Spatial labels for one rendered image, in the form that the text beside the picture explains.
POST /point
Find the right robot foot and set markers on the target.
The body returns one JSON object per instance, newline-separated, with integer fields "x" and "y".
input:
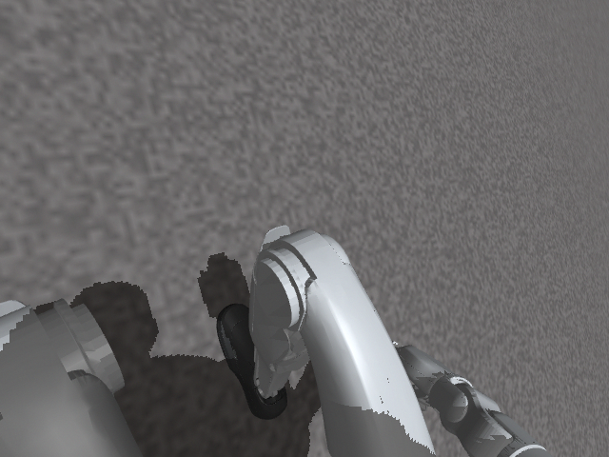
{"x": 238, "y": 348}

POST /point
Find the right robot hand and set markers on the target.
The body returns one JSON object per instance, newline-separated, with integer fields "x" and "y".
{"x": 423, "y": 370}

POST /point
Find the right robot arm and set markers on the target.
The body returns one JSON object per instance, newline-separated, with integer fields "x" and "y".
{"x": 477, "y": 421}

